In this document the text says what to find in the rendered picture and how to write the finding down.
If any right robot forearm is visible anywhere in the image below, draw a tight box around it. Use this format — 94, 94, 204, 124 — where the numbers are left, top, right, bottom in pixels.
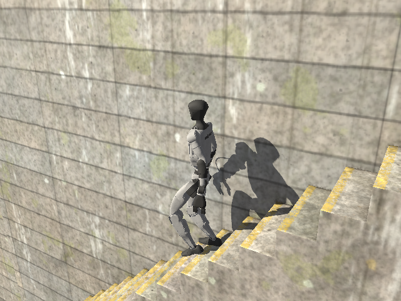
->
206, 150, 216, 169

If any robot right upper arm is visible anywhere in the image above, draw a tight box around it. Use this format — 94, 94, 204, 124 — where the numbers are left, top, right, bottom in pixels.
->
205, 122, 217, 152

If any robot left upper arm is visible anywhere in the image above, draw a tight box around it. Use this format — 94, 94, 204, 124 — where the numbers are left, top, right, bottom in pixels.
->
187, 130, 208, 166

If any left robot forearm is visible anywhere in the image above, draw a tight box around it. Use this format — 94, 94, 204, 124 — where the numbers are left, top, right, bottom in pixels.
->
197, 159, 208, 196

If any robot left hand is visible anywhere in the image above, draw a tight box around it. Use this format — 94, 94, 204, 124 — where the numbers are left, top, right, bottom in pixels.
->
193, 195, 206, 214

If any left robot thigh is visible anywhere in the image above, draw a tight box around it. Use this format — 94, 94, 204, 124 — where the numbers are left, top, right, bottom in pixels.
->
170, 180, 199, 220

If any right robot shin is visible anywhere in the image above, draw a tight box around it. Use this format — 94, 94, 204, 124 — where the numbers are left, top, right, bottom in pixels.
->
189, 208, 216, 241

